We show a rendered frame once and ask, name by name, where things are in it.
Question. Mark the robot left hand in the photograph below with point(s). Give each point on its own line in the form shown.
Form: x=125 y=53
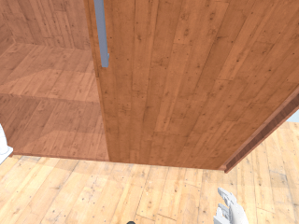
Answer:
x=5 y=150

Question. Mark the robot right hand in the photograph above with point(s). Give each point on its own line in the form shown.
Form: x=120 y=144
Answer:
x=235 y=214

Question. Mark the handle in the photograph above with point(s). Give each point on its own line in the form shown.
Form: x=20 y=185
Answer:
x=101 y=30

